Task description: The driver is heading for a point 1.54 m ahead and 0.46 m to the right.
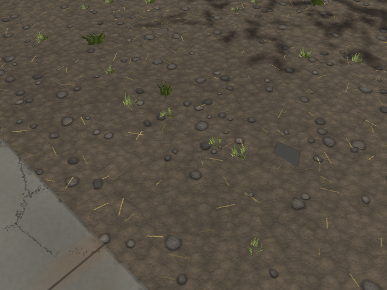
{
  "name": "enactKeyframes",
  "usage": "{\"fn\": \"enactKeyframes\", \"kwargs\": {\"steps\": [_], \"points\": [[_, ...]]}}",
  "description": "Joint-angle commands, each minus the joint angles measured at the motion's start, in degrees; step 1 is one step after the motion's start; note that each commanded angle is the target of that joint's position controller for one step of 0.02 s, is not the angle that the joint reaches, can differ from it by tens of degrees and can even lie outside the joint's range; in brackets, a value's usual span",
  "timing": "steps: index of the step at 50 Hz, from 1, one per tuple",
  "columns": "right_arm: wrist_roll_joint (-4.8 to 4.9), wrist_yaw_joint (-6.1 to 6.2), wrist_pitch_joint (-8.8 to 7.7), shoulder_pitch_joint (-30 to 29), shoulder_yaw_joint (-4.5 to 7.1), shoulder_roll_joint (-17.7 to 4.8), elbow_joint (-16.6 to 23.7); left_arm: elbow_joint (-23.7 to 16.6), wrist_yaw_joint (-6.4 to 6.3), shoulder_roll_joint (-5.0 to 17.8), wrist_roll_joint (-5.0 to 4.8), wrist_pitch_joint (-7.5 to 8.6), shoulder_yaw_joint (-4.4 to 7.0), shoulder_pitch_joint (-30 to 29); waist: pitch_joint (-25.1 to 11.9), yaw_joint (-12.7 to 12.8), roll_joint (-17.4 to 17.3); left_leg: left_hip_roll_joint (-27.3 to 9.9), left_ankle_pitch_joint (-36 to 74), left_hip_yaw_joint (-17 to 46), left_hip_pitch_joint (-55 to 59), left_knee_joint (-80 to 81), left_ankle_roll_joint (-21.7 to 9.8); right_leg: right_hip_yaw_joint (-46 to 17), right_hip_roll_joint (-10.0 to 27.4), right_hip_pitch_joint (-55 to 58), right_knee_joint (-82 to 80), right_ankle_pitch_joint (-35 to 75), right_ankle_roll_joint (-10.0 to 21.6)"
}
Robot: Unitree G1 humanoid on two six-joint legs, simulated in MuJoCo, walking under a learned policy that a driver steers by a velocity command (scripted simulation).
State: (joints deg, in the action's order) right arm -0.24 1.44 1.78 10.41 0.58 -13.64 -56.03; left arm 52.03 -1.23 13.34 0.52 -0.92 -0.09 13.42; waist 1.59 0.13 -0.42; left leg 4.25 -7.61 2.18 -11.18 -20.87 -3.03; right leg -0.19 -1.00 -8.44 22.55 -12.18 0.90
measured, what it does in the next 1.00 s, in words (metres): goes down: right foot 0.11 m lower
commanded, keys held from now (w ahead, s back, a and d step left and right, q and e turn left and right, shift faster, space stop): no key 0.10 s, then w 0.90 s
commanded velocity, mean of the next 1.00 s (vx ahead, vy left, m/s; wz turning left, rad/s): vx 0.33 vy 0.00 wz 0.01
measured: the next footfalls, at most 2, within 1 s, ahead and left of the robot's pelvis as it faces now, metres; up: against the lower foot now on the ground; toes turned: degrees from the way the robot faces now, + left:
right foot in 0.96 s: +0.48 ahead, -0.09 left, -0.11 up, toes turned -4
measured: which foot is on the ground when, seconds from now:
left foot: down 0.00-0.98, up 1.00-1.00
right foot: down 0.00-0.42, up 0.44-0.94, down 0.96-1.00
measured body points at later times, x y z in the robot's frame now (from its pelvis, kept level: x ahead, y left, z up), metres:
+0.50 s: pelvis +0.06 +0.03 +0.00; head +0.06 +0.05 +0.45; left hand +0.10 +0.29 -0.16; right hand +0.06 -0.23 -0.14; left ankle +0.04 +0.10 -0.74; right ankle +0.02 -0.10 -0.70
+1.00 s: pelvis +0.35 -0.01 -0.11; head +0.40 -0.03 +0.33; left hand +0.56 +0.21 -0.22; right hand +0.21 -0.23 -0.25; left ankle +0.07 +0.11 -0.69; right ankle +0.44 -0.09 -0.86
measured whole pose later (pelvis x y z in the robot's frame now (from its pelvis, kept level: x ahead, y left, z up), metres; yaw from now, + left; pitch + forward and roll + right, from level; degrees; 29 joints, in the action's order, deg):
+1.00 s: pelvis +0.35 -0.01 -0.11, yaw +0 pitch +1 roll +3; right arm -4.3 1.0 -5.4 29.1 1.1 -10.5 -65.3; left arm 49.3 2.5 13.5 3.0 5.0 2.6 0.8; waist 3.9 -6.5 1.4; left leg 5.5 -40.9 1.7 -0.4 -64.5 -4.1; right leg 3.4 1.1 -20.1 22.3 -1.8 5.0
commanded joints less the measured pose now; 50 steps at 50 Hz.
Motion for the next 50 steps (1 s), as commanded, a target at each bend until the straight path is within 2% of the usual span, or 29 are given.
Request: {"fn": "enactKeyframes", "kwargs": {"steps": [1,5,7,9,11,13,14,16,19,20,21,22,23,24,25,27,29,32,33,35,36,39,42,45,46,47,48,49,50], "points": [[0.02,0.28,-0.71,-1.1,1.07,-5.88,0.09,-0.65,-0.23,5.88,0.08,0.59,1.18,0.57,0.73,0.32,0.26,-7.13,-7.31,9.07,-0.51,6.13,-0.44,-6.24,5.33,-3.58,-5.57,-4.4,1.76],[0.03,0.44,-0.83,-0.1,0.82,-5.62,-2.7,1.55,-0.31,5.46,0.13,0.79,0.96,1.13,0.55,0.27,-0.29,-7.29,-7.35,9.13,-0.66,6.59,-0.39,-6.19,5.31,-3.64,-5.63,-4.13,1.87],[0.03,0.5,-0.51,1.57,1.2,-6.73,-3.69,2.49,-0.16,6.68,0.37,0.61,1.45,2.56,-0.54,0.34,-0.22,-5.67,-19.46,8.35,-1.9,5.07,-1.43,-5.8,3.85,-4.08,-4.64,-16.71,2.6],[-0.47,0.23,-0.01,1.96,1.73,-7.42,-3.52,2.57,0.12,7.44,0.61,0.18,1.85,3.22,2.69,0.54,0.74,-4.56,-30.79,8.19,-6.96,2.46,-2.92,-8.32,4.44,-6.85,-5.1,-28.4,4.6],[-0.71,-0.11,-0.35,0.52,1.47,-5.28,-2.68,3.47,0.05,6.9,0.53,0.3,2.08,5.72,3.94,1.65,2.9,-3.22,-26.45,6.18,-11.7,-2.6,-2.33,-13.75,7.75,-3.7,-7.99,-29.28,6.45],[-1.32,-0.87,-1.4,-0.72,0.96,-2.94,-1.88,5.06,-0.33,9.45,0.53,0.84,3.49,7.4,2.47,1.9,9.99,-0.97,-10.63,-2.27,-12.83,-15.55,-0.09,-23.02,15.81,-0.18,-15.72,-28.52,10.05],[-1.47,-1.15,-1.88,-0.9,1.32,-4.73,-1.49,4.92,-0.35,9.64,0.42,1.1,3.84,6.55,2.25,1.41,8.79,-2.93,-11.52,-2.28,-13.77,-19.9,0.25,-24.49,17.77,-1.11,-17.88,-27.86,11.03],[-1.25,-1.67,-2.57,0.02,1.56,-5.19,-1.15,4.46,-0.02,9.65,0.39,1.57,4.23,3.52,3.57,-0.61,7.21,-4.24,-15.83,-2.45,-13.28,-19.42,-0.01,-21.36,16.66,-2.94,-17.2,-26.35,10.43],[-0.96,-1.52,-3.37,7.01,1.4,-2.61,-3.29,4.34,0.16,9.06,-0.06,1.43,4.71,0.35,5.59,-4.37,7.5,-1.68,-12.26,-6.54,3.0,-5.17,-1.43,-12.41,10.68,-13.98,-10.95,-26.42,8.21],[-1.02,-1.1,-3.62,11.91,1.68,-2.87,-5.3,4.12,0.25,8.31,0.26,1.37,4.75,0.03,5.78,-5.67,4.77,-0.3,-12.5,-6.32,10.38,-1.67,-1.56,-10.16,8.14,-19.19,-5.33,-26.8,7.65],[-1.58,-0.52,-4.22,17.25,2.24,-5.33,-6.55,2.99,0.48,5.94,0.45,1.73,4.21,-1.13,4.99,-7.3,-3.95,-7.89,-20.81,5.45,17.27,4.97,-2.49,-5.22,4.17,-26.35,7.21,-23.45,6.08],[-1.46,-0.35,-4.59,23.02,3.57,-11.15,-7.3,0.45,1.21,1.28,0.0,2.42,3.01,-2.59,3.0,-8.35,-17.25,-22.08,-39.09,30.4,21.11,15.82,-7.18,3.14,-2.55,-36.34,24.31,-19.57,3.98],[-1.5,-0.5,-4.62,21.47,3.54,-10.43,-7.49,-0.43,1.56,5.92,1.65,2.73,3.91,-5.69,7.14,-6.94,-8.57,-25.16,-40.57,34.57,15.53,16.72,-10.14,-1.19,0.43,-38.87,31.75,-16.14,4.91],[-1.5,-0.62,-5.05,16.38,3.12,-8.68,-5.58,-0.26,2.29,6.11,1.28,3.22,4.1,-5.36,8.06,-3.72,-4.43,-23.18,-36.01,30.49,12.28,15.86,-9.95,-2.61,2.71,-37.61,33.78,-10.8,5.04],[-1.29,-0.68,-5.69,13.45,2.88,-7.31,-4.43,0.77,2.86,5.59,0.97,3.69,4.0,-4.05,7.21,-1.94,-3.03,-20.62,-29.08,25.49,11.67,16.18,-8.75,-2.56,4.0,-35.62,33.7,-6.93,4.45],[-0.55,-0.19,-6.87,12.43,2.35,-5.27,-3.83,1.47,3.73,5.49,1.93,3.76,4.17,-4.21,5.37,-1.18,-2.59,-16.87,-13.67,16.69,12.02,16.96,-7.17,-0.65,4.79,-32.08,31.18,-1.7,2.34],[-0.31,0.12,-7.44,14.47,1.87,-4.13,-4.99,0.12,3.92,4.4,1.83,3.19,4.0,-6.82,4.58,-1.05,-3.37,-14.62,0.81,10.99,12.27,15.44,-6.97,0.89,3.95,-30.37,27.66,1.85,0.79],[-1.02,0.04,-8.1,17.24,1.89,-4.38,-5.77,-1.02,4.08,3.44,1.67,2.65,3.78,-9.64,2.68,-1.41,-4.2,-14.53,15.08,6.57,12.02,12.21,-7.92,2.28,2.81,-28.45,28.03,8.91,0.17],[-0.98,-0.03,-8.36,17.39,1.65,-3.63,-5.91,-1.77,4.03,3.93,1.14,2.86,4.0,-11.13,3.08,-1.33,-3.52,-12.86,15.36,5.11,11.82,11.27,-7.9,1.99,2.61,-28.98,24.53,12.36,0.31],[-0.97,-0.03,-8.59,17.58,1.45,-3.14,-5.87,-2.98,3.95,3.48,1.28,3.16,3.73,-14.39,3.89,-2.13,-4.67,-12.8,19.66,3.91,11.19,9.83,-7.79,3.16,2.15,-27.56,21.13,15.83,1.13],[-1.36,0.49,-8.84,19.68,1.55,-2.98,-7.24,-3.85,3.81,4.11,1.35,3.54,3.98,-16.36,4.59,-2.78,-5.11,-14.26,20.19,5.06,16.93,7.41,-7.72,-0.5,3.97,-32.77,19.95,18.75,1.81],[-1.57,1.13,-8.9,20.01,1.73,-2.54,-7.54,-6.39,4.22,3.68,1.03,3.92,3.64,-20.32,6.18,-4.86,-3.2,-12.97,13.38,4.26,17.05,5.66,-7.38,0.24,4.22,-31.64,8.12,23.97,2.84],[-2.06,1.78,-8.95,20.22,1.72,-1.82,-7.56,-7.75,5.14,2.89,0.55,4.22,3.15,-21.64,7.41,-6.31,-0.53,-12.33,9.04,3.87,14.72,-0.55,-6.15,0.06,5.17,-26.01,-0.67,31.88,3.25],[-2.55,1.75,-8.12,23.23,1.78,-2.47,-8.37,-6.76,4.51,3.51,0.71,4.93,3.14,-18.99,7.27,-7.49,1.68,-11.13,15.86,4.89,15.67,-9.8,-6.1,1.99,4.12,-19.51,-5.12,29.97,3.58],[-3.03,1.83,-7.62,23.29,2.09,-4.07,-8.24,-5.11,3.86,4.52,0.95,5.11,3.58,-15.24,4.67,-6.62,1.81,-10.8,21.68,4.76,16.67,-16.61,-6.29,3.09,3.26,-15.81,-4.43,27.43,4.08],[-3.21,1.77,-7.1,23.03,2.47,-5.27,-8.19,-2.48,3.05,6.15,1.31,5.53,4.33,-7.0,1.1,-3.48,2.6,-9.62,27.09,4.33,15.37,-26.98,-6.21,4.46,1.88,-7.97,-3.95,25.26,4.75],[-2.4,1.65,-6.75,21.7,2.56,-5.29,-8.32,1.33,2.57,7.44,2.01,6.08,5.1,4.38,-3.22,2.49,3.72,-7.37,24.39,2.5,8.15,-41.86,-5.58,5.3,2.98,6.09,-5.22,30.06,5.46],[-1.07,1.5,-6.98,23.1,2.47,-2.34,-8.95,3.94,2.76,10.99,3.39,6.47,6.14,13.78,-8.92,5.67,8.45,-1.75,-7.45,-0.36,-8.55,-64.17,-4.02,-0.1,10.17,23.94,3.73,44.86,7.5],[-10.63,-7.63,-7.04,51.97,-3.42,8.46,-16.02,3.52,4.5,8.88,4.26,4.93,4.45,31.63,-41.54,4.35,18.04,3.52,-34.87,10.0,-17.36,-82.72,0.16,-21.84,24.96,61.75,22.03,53.57,32.31]]}}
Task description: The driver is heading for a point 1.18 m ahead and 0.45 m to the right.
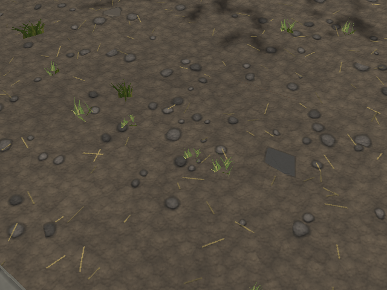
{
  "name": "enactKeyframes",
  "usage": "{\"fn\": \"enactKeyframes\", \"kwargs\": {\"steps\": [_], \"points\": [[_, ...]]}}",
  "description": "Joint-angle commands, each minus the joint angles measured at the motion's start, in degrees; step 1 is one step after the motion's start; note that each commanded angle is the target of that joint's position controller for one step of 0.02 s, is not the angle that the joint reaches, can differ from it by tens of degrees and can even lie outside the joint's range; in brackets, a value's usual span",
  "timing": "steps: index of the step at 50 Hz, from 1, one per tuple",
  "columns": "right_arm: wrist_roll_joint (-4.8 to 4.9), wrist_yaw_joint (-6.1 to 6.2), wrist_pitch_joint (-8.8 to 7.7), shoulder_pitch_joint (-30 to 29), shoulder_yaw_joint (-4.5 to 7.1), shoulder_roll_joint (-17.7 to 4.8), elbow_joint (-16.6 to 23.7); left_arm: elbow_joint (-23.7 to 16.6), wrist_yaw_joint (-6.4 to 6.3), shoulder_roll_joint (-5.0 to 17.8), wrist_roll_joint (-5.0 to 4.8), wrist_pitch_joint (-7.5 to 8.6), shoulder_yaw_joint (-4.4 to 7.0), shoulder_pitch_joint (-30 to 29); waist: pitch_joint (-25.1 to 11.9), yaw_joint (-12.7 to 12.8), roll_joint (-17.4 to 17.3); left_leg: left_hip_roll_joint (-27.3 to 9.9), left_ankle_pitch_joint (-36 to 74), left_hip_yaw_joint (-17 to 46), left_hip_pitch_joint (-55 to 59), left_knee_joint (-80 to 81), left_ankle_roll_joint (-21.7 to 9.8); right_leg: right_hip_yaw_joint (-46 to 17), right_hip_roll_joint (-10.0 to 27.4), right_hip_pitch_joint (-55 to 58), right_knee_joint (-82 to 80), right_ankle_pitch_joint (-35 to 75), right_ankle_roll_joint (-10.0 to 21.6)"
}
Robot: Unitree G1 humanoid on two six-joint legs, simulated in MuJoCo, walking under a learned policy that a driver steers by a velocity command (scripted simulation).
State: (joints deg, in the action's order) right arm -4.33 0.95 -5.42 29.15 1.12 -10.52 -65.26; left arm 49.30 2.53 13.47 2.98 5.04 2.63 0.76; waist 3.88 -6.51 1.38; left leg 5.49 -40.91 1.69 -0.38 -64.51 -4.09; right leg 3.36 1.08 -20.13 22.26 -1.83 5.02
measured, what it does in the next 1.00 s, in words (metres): goes down, turning right: left foot, then right foot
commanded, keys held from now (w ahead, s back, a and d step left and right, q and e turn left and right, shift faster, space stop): w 0.36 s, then w+e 0.64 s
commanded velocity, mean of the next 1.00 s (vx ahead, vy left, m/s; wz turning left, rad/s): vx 0.50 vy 0.00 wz -0.25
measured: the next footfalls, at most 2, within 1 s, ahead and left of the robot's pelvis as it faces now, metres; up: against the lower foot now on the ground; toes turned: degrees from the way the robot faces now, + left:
left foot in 0.44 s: +0.48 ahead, +0.10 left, +0.00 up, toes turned -1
right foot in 0.98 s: +0.71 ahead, -0.21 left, +0.00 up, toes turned -22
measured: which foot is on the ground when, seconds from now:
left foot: up 0.00-0.42, down 0.44-1.00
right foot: down 0.00-0.44, up 0.46-0.96, down 0.98-1.00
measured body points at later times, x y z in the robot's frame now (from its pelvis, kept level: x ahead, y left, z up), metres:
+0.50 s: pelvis +0.32 +0.01 -0.02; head +0.35 +0.01 +0.43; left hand +0.26 +0.26 -0.17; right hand +0.55 -0.21 -0.10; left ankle +0.44 +0.09 -0.74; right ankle +0.11 -0.09 -0.69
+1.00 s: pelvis +0.59 -0.08 -0.03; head +0.63 -0.10 +0.42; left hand +0.86 +0.09 -0.12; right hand +0.52 -0.35 -0.17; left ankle +0.45 +0.10 -0.73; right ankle +0.67 -0.20 -0.75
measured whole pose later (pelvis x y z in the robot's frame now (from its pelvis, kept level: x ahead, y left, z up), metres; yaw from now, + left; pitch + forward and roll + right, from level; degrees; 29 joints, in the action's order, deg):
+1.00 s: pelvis +0.59 -0.08 -0.03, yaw -19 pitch +2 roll +2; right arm 0.8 1.8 -3.3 17.4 5.1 -15.0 -55.8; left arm 44.1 2.7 13.7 -1.5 2.1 4.8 2.7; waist 2.1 -1.5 0.5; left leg -6.5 -27.0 -16.2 1.1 -32.6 3.1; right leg 3.6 0.6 -30.6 36.1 -8.7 6.9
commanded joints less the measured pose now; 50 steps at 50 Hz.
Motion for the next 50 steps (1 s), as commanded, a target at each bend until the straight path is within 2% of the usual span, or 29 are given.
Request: {"fn": "enactKeyframes", "kwargs": {"steps": [1,2,3,4,5,7,8,9,10,12,13,15,18,20,21,22,23,24,25,26,27,28,31,35,39,44,47,49,50], "points": [[10.18,-3.66,-1.61,3.98,1.52,-7.35,2.98,8.1,0.47,10.97,-6.19,-1.77,4.0,33.57,-27.71,17.61,16.65,0.15,-2.83,8.05,-50.36,-46.01,2.99,-34.32,24.78,61.16,6.42,21.59,24.27],[12.55,-1.46,-2.24,-6.81,1.78,-10.4,9.38,8.12,-0.6,10.06,-6.57,-1.85,3.54,28.63,-17.37,15.22,12.84,-3.87,4.25,4.35,-59.91,-45.54,2.24,-33.21,24.37,53.16,-0.99,0.8,19.96],[10.23,0.26,-1.95,-15.06,1.56,-9.19,10.71,5.83,-1.19,2.63,-4.78,-1.19,1.05,20.01,-8.11,13.53,-3.87,-6.74,11.51,-0.43,-57.14,-44.23,1.54,-27.86,20.93,36.47,-6.87,-1.3,14.5],[8.92,0.95,-1.19,-13.05,1.36,-6.22,11.36,5.21,-1.13,2.45,-3.1,-0.25,0.32,16.76,-6.68,10.18,-4.68,-7.08,16.39,-0.08,-53.58,-46.29,2.35,-27.55,21.9,25.91,-7.17,5.77,15.37],[7.06,0.65,-0.12,-10.4,1.07,-3.48,11.32,5.79,-0.62,2.0,-3.14,0.17,-0.25,14.77,-5.09,6.99,-7.1,-9.25,18.43,0.52,-50.68,-46.21,2.07,-24.57,20.13,16.5,-7.51,7.56,14.49],[6.62,0.61,1.17,-9.24,0.67,-0.31,13.72,5.83,-0.44,1.47,-3.01,0.39,-1.32,9.34,-0.54,1.86,-1.88,-13.35,17.99,1.19,-44.45,-30.92,1.23,-13.7,13.45,-0.51,-10.25,3.04,10.17],[5.88,1.05,1.35,-11.87,0.52,-0.2,15.61,6.73,-0.54,2.98,-2.49,0.56,-1.1,11.23,0.91,2.67,0.74,-13.11,18.65,0.03,-46.43,-31.18,1.84,-13.22,12.83,-2.54,-11.35,8.2,10.77],[5.74,1.15,1.08,-14.78,0.56,-0.36,17.21,8.28,-1.11,2.87,-2.01,0.83,-1.28,14.5,1.38,3.16,-0.47,-13.93,24.03,0.89,-50.85,-28.46,2.16,-12.87,12.13,-0.94,-11.04,8.85,10.25],[5.41,1.09,0.41,-17.43,0.97,-2.59,19.36,8.0,-1.93,3.12,-2.33,1.1,-1.51,13.73,3.6,2.15,-0.85,-14.44,32.07,0.57,-49.99,-12.12,2.46,-8.15,7.89,-3.1,-12.06,8.28,7.81],[3.49,0.6,-0.6,-22.15,0.93,-2.25,19.85,8.08,-3.2,3.97,-2.85,1.26,-1.09,18.06,0.36,6.24,-1.85,-11.24,51.73,-3.48,-32.26,12.28,2.75,-2.84,2.61,-8.0,-12.98,10.66,4.87],[4.1,0.2,-0.57,-25.98,0.63,-0.96,21.12,9.17,-3.64,5.71,-3.62,1.25,-0.58,21.77,-0.96,7.86,-0.78,-9.44,54.17,-4.05,-28.66,16.85,3.56,-4.69,4.73,-5.45,-15.1,11.92,4.63],[5.83,-0.76,-0.15,-30.88,0.84,-1.93,23.12,10.0,-4.35,7.11,-4.34,0.99,-0.04,23.49,1.15,8.21,-0.84,-8.92,54.04,-2.13,-33.18,28.64,3.84,-6.18,7.16,6.91,-14.93,13.13,4.3],[5.95,-2.24,-0.27,-37.08,1.19,-3.35,25.21,11.62,-4.3,6.19,-4.31,-0.53,0.88,27.92,2.72,10.16,-0.89,-7.71,49.53,-2.34,-38.06,37.08,1.67,-7.36,11.04,22.62,-11.01,18.28,3.38],[5.73,-2.61,-0.55,-35.1,2.1,-5.03,25.13,11.5,-3.77,6.31,-3.48,-1.49,1.49,28.59,-0.04,8.3,1.62,-5.84,41.16,-2.9,-33.35,37.92,-0.36,-9.23,12.02,27.72,-4.41,29.47,3.95],[5.69,-2.44,-0.79,-30.51,2.99,-6.94,24.11,10.98,-3.46,6.66,-3.12,-1.83,1.68,27.85,-3.35,5.68,2.97,-4.48,37.92,-3.67,-26.36,38.83,-1.72,-9.48,11.25,28.26,1.34,35.9,4.09],[5.49,-2.18,-1.1,-20.27,4.35,-10.12,21.51,9.54,-3.02,6.23,-2.44,-1.87,1.38,25.53,-10.47,0.55,3.72,-5.6,41.28,-2.82,-10.2,35.6,-3.99,-8.24,8.64,22.07,11.88,35.76,3.49],[3.53,-1.86,-1.46,-9.04,5.82,-15.24,19.33,7.87,-2.25,1.2,-2.65,-1.13,-0.05,28.65,-21.58,-0.71,-2.67,-19.51,46.11,14.22,19.91,30.57,-11.68,-6.81,3.03,-2.62,32.28,17.91,0.28],[3.99,-1.86,-0.81,-1.92,6.05,-15.24,16.75,8.46,-1.75,-1.23,-3.94,0.0,-1.53,31.66,-33.03,-1.67,-12.78,-30.81,33.83,36.11,32.12,38.51,-17.49,-8.82,-4.74,-15.7,49.35,-30.93,-1.72],[4.39,-1.34,-0.38,-2.31,5.06,-11.02,16.5,8.31,-1.72,5.66,-5.97,0.53,0.84,26.09,-27.61,-3.22,-8.45,-28.64,23.94,35.29,28.21,42.71,-14.35,-13.44,-2.69,-21.98,55.53,-31.33,-1.42],[4.94,-0.83,-0.39,-10.34,4.55,-10.02,17.43,5.49,-2.37,7.89,-6.47,0.6,1.8,19.92,-15.96,-0.77,-7.02,-27.16,24.83,26.68,16.36,45.94,-11.1,-10.8,0.26,-25.12,54.93,-25.08,-1.59],[4.98,-0.8,-0.72,-16.75,3.89,-7.99,18.38,4.37,-3.07,7.9,-5.65,0.3,2.27,16.49,-9.31,1.77,-4.03,-24.88,27.83,19.98,4.45,49.38,-9.19,-9.34,2.79,-22.84,51.72,-19.6,-1.81],[4.46,-1.1,-1.23,-20.25,3.51,-6.46,18.39,4.33,-3.56,6.21,-4.94,-0.38,2.54,16.69,-6.15,4.45,-3.93,-22.91,30.0,14.99,-3.62,52.2,-7.74,-9.2,4.69,-18.82,49.21,-16.61,-1.98],[3.86,-1.71,-1.75,-21.04,3.64,-5.56,16.55,4.9,-3.88,1.39,-5.04,-2.47,2.46,21.41,-4.64,8.25,-5.22,-20.37,32.58,5.58,-12.94,56.75,-6.91,-9.1,6.7,-12.65,46.7,-13.75,-2.31],[3.42,-0.38,-1.74,-18.39,4.38,-8.32,14.28,1.21,-3.93,3.21,-4.36,-3.19,3.33,15.02,-2.3,7.91,-4.82,-20.26,38.98,-1.62,-10.8,58.05,-7.1,-10.57,7.16,-20.63,39.1,-3.99,-3.45],[3.73,0.75,-1.27,-16.2,4.68,-10.33,13.32,-1.75,-2.27,2.1,-3.93,-2.35,2.67,7.4,-1.21,5.96,-4.34,-18.7,42.46,-8.8,-8.49,57.48,-4.97,-6.57,5.92,-18.8,24.5,6.48,-3.56],[5.23,1.14,0.23,-11.07,5.61,-12.72,11.59,-6.78,-0.24,2.06,-4.11,-2.73,1.9,-1.19,1.62,3.4,-3.85,-22.72,45.53,-11.3,1.78,53.62,-4.15,-2.8,4.94,-21.28,16.49,0.41,-1.42],[5.87,1.2,1.36,-12.97,6.36,-15.14,12.49,-8.27,0.58,4.83,-4.17,-2.87,2.98,1.42,-1.85,6.58,-6.42,-23.51,68.07,-13.72,4.89,43.71,-2.24,1.99,0.64,-13.15,15.25,-9.41,1.65],[5.77,1.16,1.92,-14.31,5.98,-15.14,13.2,-4.39,0.12,10.52,-4.76,-2.86,6.19,17.29,-10.82,15.04,-4.72,-19.57,73.98,-16.54,-2.02,21.1,0.89,3.46,-5.03,10.72,10.1,-6.55,5.44],[3.67,0.95,1.43,-13.01,4.64,-11.44,14.98,-3.06,-1.17,16.94,-4.93,-3.23,7.96,24.22,-15.96,15.49,6.54,-15.77,44.53,-16.7,-19.16,1.0,3.82,-15.67,6.65,27.6,9.1,-3.99,9.73]]}}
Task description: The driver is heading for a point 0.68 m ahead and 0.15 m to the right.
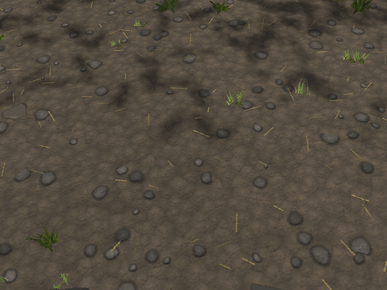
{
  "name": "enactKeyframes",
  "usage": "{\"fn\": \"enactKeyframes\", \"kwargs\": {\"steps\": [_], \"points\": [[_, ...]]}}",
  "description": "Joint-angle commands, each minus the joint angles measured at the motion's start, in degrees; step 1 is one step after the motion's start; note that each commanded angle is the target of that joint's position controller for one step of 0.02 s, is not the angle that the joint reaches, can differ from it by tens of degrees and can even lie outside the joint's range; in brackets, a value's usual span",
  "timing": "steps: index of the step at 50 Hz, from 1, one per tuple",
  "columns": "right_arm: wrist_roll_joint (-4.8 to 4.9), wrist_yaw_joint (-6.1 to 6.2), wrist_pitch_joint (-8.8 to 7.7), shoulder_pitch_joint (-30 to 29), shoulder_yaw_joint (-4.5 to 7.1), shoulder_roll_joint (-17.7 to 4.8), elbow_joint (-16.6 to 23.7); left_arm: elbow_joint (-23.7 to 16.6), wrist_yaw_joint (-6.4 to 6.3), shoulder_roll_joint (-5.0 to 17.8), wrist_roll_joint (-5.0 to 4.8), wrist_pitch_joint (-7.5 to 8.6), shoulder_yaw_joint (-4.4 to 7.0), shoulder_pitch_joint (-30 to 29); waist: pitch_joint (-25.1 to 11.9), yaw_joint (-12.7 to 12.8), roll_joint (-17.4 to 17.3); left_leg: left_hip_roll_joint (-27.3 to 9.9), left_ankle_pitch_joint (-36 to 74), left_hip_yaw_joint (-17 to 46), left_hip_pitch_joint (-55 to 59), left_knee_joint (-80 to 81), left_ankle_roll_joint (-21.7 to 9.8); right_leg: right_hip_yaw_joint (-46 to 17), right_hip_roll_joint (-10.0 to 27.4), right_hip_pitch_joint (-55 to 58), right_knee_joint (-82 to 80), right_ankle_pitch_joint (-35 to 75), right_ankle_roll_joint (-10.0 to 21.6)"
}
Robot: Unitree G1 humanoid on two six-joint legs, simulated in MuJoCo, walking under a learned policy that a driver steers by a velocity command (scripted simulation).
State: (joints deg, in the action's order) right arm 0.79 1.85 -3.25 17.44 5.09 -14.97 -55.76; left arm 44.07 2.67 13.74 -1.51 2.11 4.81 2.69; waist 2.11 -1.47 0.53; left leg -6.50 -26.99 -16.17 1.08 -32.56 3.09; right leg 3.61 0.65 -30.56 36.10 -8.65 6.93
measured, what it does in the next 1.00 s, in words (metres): walks ahead, turning right: left foot, then right foot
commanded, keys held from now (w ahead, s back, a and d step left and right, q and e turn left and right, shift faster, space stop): w+e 0.84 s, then no key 0.16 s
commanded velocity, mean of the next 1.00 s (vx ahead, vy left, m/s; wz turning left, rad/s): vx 0.48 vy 0.00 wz -0.56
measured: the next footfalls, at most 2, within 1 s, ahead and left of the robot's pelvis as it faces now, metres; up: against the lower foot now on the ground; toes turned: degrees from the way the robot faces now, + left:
left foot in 0.48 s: +0.48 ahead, +0.06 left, +0.00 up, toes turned -20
right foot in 0.98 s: +0.60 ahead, -0.31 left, +0.00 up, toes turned -36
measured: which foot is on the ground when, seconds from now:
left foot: down 0.00-0.00, up 0.02-0.46, down 0.48-1.00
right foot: down 0.00-0.48, up 0.50-0.96, down 0.98-1.00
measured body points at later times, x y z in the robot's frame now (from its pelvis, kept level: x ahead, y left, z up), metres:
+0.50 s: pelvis +0.30 -0.01 +0.01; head +0.33 -0.02 +0.46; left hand +0.40 +0.27 -0.11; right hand +0.47 -0.30 -0.06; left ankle +0.44 +0.07 -0.72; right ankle +0.12 -0.08 -0.70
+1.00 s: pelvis +0.52 -0.13 +0.01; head +0.55 -0.16 +0.45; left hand +0.85 -0.07 -0.06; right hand +0.38 -0.39 -0.12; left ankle +0.45 +0.07 -0.70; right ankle +0.57 -0.28 -0.72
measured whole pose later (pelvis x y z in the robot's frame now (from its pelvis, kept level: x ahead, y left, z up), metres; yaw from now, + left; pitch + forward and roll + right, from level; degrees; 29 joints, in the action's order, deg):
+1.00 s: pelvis +0.52 -0.13 +0.01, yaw -34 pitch +2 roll +2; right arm 0.8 0.5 -3.2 17.7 4.2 -17.4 -50.1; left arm 33.8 2.3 15.6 0.0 2.3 3.7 3.0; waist 2.9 -4.0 1.5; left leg -5.0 -26.0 -12.1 -1.4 -32.4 2.6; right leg 1.0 0.8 -29.3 31.4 -3.4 4.0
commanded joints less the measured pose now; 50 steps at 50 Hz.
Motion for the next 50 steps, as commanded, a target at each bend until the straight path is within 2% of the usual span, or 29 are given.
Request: {"fn": "enactKeyframes", "kwargs": {"steps": [1,2,3,4,5,6,9,12,14,19,22,23,24,25,26,27,28,29,30,33,36,40,42,44,46,47,48,49,50], "points": [[-1.01,-1.11,-3.14,1.96,-1.29,-1.53,8.61,0.45,-1.03,19.76,-0.02,0.48,5.56,20.32,-23.01,4.83,16.83,8.66,-6.97,13.38,-41.26,-48.23,-1.03,-50.34,18.68,53.59,-16.81,-10.25,19.51],[1.55,-2.01,-5.46,-5.48,-0.19,-6.99,9.4,-0.02,-0.8,14.42,0.93,0.86,3.98,22.18,-21.85,8.98,8.25,6.27,-4.31,21.22,-48.54,-50.42,-2.98,-48.76,18.35,54.23,-20.96,-10.31,16.36],[2.37,-2.2,-6.34,-8.99,-0.19,-7.32,10.38,0.16,-0.97,11.56,0.97,1.47,3.21,19.72,-14.65,8.32,6.76,3.94,0.65,20.51,-51.53,-47.78,-4.62,-39.6,16.39,48.54,-19.81,-5.02,13.72],[1.12,-1.64,-6.45,-9.28,-0.23,-6.71,9.63,-0.89,-0.95,9.71,0.69,1.93,2.61,14.9,-9.98,5.33,0.57,1.15,5.08,20.7,-47.77,-42.28,-4.89,-32.27,13.83,38.82,-19.41,2.21,11.69],[-0.34,-1.18,-5.88,-8.98,0.45,-7.56,9.09,-1.72,-1.03,7.58,0.7,2.14,1.94,11.11,-7.86,3.06,0.34,-0.57,7.36,20.73,-42.63,-37.24,-4.54,-26.94,11.79,30.96,-19.74,8.94,10.37],[-0.59,-1.25,-4.98,-8.01,0.71,-7.56,9.18,-2.57,-1.2,6.88,1.12,2.23,1.57,9.53,-7.2,1.44,0.96,-1.35,8.67,20.99,-38.79,-35.18,-4.19,-24.89,10.48,26.45,-20.86,12.18,10.03],[-1.35,-1.13,-3.31,-9.71,0.53,-5.66,10.91,-2.37,-2.3,8.92,0.4,2.59,1.94,11.19,-5.39,0.49,0.31,-0.33,12.74,19.5,-37.82,-26.6,-1.52,-21.27,8.88,21.63,-22.87,18.07,10.26],[-1.63,-1.21,-3.21,-16.8,-0.33,-3.8,13.36,-1.93,-3.36,10.2,0.11,2.26,2.27,13.66,-3.07,2.48,1.35,2.13,23.21,18.53,-37.35,-12.17,-0.11,-17.73,5.91,19.09,-22.96,16.62,8.26],[-1.24,-1.76,-3.53,-20.49,-0.86,-2.99,14.51,-1.66,-3.55,10.28,0.01,1.95,2.32,14.91,-2.41,4.04,3.3,4.36,30.35,17.92,-33.75,-3.48,-0.39,-16.57,4.18,17.18,-22.42,12.64,6.43],[-0.26,-2.83,-4.45,-24.45,-0.55,-5.67,17.17,-0.13,-3.64,9.65,-0.26,1.42,2.22,18.64,-1.66,5.5,4.92,6.13,30.95,19.82,-30.59,4.96,-2.0,-23.12,6.74,21.88,-17.92,5.94,4.81],[-0.28,-3.09,-5.48,-18.42,0.34,-7.92,16.01,-0.92,-4.12,9.71,0.15,0.81,2.3,17.24,-3.53,1.98,6.84,6.85,24.93,19.12,-23.42,7.6,-4.52,-26.3,6.99,25.03,-11.25,11.67,3.41],[-0.92,-2.83,-5.78,-12.14,1.17,-9.57,14.56,-1.78,-3.95,8.17,0.34,0.84,1.71,16.1,-7.69,-1.11,6.15,5.53,25.71,19.5,-13.38,8.01,-6.41,-24.59,3.89,23.02,-4.18,15.53,1.78],[-1.71,-2.36,-5.71,-2.65,1.99,-12.68,13.65,-3.38,-3.64,5.67,1.27,0.99,0.59,15.29,-16.0,-5.23,1.15,-3.45,23.96,27.88,2.4,5.9,-9.89,-20.19,0.18,15.15,11.38,8.24,-0.46],[-2.27,-2.48,-4.91,2.62,2.93,-16.46,11.85,-4.59,-3.47,1.86,-0.49,1.53,-0.55,24.66,-23.94,-1.24,-18.78,-17.12,13.77,54.65,21.87,10.44,-19.81,-14.01,-7.56,-5.7,30.37,-22.94,-4.47],[-0.83,-2.68,-4.53,1.48,1.78,-11.16,12.72,-3.17,-3.66,7.85,-1.29,1.54,0.21,24.99,-21.55,-2.09,-15.18,-18.33,0.93,61.22,20.79,13.69,-19.25,-15.43,-2.94,-13.08,38.61,-24.77,-5.03],[-0.54,-2.39,-4.05,-1.5,0.73,-7.31,13.72,-3.9,-3.64,11.34,-0.98,1.21,1.12,18.6,-13.4,-3.64,-8.88,-15.71,0.34,51.74,13.25,14.85,-16.31,-14.38,-0.77,-15.34,40.5,-19.3,-5.43],[-1.04,-2.26,-3.5,-4.63,0.22,-6.51,14.08,-4.83,-3.79,11.09,-0.31,0.9,1.21,15.05,-8.48,-2.59,-4.46,-13.31,6.58,44.03,5.11,15.89,-14.52,-12.16,1.48,-13.6,39.35,-14.84,-5.73],[-1.38,-2.25,-3.21,-6.38,-0.12,-5.58,13.63,-5.76,-3.66,10.25,0.46,0.89,1.32,12.78,-4.84,-1.52,-3.97,-11.14,12.62,38.8,-1.29,17.32,-13.99,-11.74,3.11,-12.3,36.63,-12.23,-5.77],[-1.84,-2.16,-3.23,-6.96,-0.43,-5.05,13.34,-6.1,-3.34,9.09,0.25,0.65,1.38,13.07,-3.69,-0.09,-5.17,-9.39,15.94,34.4,-5.13,18.84,-13.24,-11.49,4.66,-9.75,34.9,-10.72,-5.56],[-1.09,-2.28,-3.91,-6.66,0.05,-5.96,12.15,-7.35,-2.98,5.97,-0.31,-0.36,0.8,12.95,-2.48,0.9,-6.19,-8.56,21.25,26.87,-8.5,22.6,-14.13,-9.81,6.33,-9.09,30.36,-8.86,-5.85],[-1.08,-2.04,-3.96,-5.78,0.87,-8.29,11.26,-9.2,-2.79,5.45,0.11,-0.63,0.45,9.94,-2.11,0.67,-4.6,-9.36,27.02,21.54,-7.1,24.06,-14.9,-9.58,7.06,-11.8,23.97,-2.73,-6.82],[-0.83,-1.69,-3.11,-4.92,1.11,-9.7,10.61,-10.6,-1.45,4.71,0.09,-0.02,-0.16,4.22,-0.7,-1.32,-4.13,-7.33,30.46,12.85,-5.7,23.91,-12.7,-6.4,6.17,-9.33,11.32,8.58,-6.47],[-0.51,-1.54,-2.58,-3.04,1.3,-10.65,10.0,-11.9,-0.73,4.28,0.14,0.11,-0.49,0.42,0.47,-2.83,-3.88,-7.75,30.28,10.6,-3.99,23.48,-12.02,-4.28,5.38,-8.31,6.51,10.02,-6.01],[0.05,-1.51,-1.7,-1.92,1.35,-11.39,9.3,-13.37,-0.17,4.04,0.44,0.24,-0.62,-2.2,1.99,-3.15,-3.7,-8.27,38.57,9.28,-2.69,20.87,-11.44,-2.62,3.81,-6.29,1.92,7.87,-5.23],[0.84,-1.31,-0.83,-1.57,1.65,-12.96,8.91,-14.14,0.27,5.38,0.88,0.42,0.04,-1.21,0.33,-1.5,-5.49,-8.99,52.2,8.44,-0.06,15.26,-10.37,-0.93,1.08,-1.97,-0.95,3.28,-3.63],[1.33,-1.08,-0.56,-2.03,1.84,-13.81,9.0,-13.58,0.34,6.75,1.29,0.5,0.75,1.89,-1.99,0.61,-6.62,-8.67,59.52,7.95,0.62,10.44,-9.51,0.06,-0.9,2.84,-2.72,2.06,-2.51],[1.62,-0.9,-0.29,-2.93,1.68,-13.64,9.09,-11.48,0.24,8.75,1.5,0.61,1.96,9.09,-5.71,4.83,-5.95,-6.96,61.57,6.66,-0.43,2.06,-7.98,0.65,-3.02,12.22,-7.65,6.73,-0.92],[0.99,-0.87,-0.51,-1.75,0.96,-11.82,9.08,-9.77,-0.66,11.97,1.72,0.38,3.26,15.14,-9.42,7.77,-3.68,-4.28,54.53,5.22,-7.4,-8.82,-5.34,-1.55,-2.3,24.81,-9.76,18.42,0.73],[-2.77,-1.42,-1.13,1.0,-1.14,-5.68,11.32,-9.33,-2.13,17.34,2.6,-0.05,3.82,19.13,-16.99,5.69,10.84,0.95,8.28,5.11,-25.82,-29.65,-1.97,-18.48,12.77,44.63,-1.77,50.6,6.35]]}}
